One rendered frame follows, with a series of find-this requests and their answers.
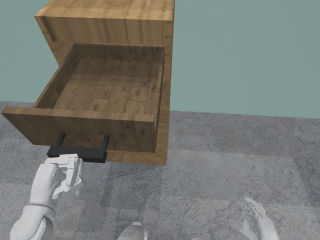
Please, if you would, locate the left robot forearm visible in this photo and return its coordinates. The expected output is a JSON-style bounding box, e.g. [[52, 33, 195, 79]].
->
[[9, 203, 56, 240]]

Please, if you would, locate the cabinet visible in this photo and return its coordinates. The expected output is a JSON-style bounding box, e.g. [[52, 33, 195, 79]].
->
[[34, 0, 175, 166]]

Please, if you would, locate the drawer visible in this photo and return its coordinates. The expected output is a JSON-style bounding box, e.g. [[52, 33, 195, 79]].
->
[[1, 43, 165, 153]]

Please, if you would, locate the handle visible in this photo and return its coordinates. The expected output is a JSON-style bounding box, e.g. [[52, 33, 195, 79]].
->
[[46, 132, 110, 164]]

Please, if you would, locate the left robot hand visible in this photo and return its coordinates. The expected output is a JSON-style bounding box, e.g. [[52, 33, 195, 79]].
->
[[29, 154, 87, 209]]

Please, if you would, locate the left robot shin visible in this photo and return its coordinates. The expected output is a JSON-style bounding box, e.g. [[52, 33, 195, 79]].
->
[[132, 222, 142, 226]]

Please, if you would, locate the left robot thigh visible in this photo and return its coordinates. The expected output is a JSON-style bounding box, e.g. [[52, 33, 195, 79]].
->
[[117, 225, 149, 240]]

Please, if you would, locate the right robot hand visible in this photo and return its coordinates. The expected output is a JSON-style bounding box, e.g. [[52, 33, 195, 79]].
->
[[239, 196, 280, 240]]

